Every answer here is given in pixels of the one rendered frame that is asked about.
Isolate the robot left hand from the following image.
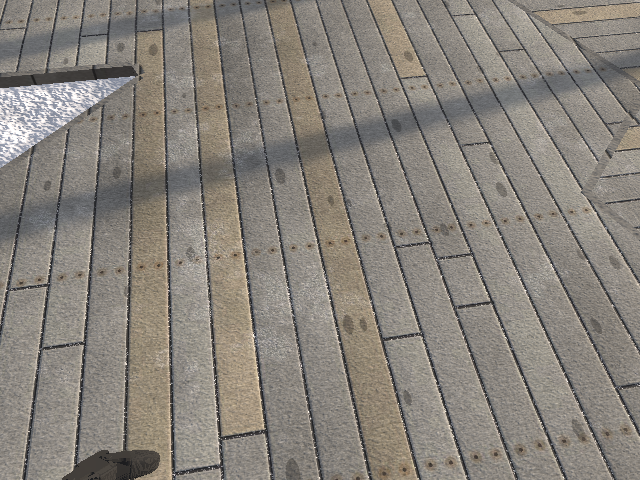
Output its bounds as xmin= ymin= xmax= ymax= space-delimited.
xmin=62 ymin=450 xmax=160 ymax=480

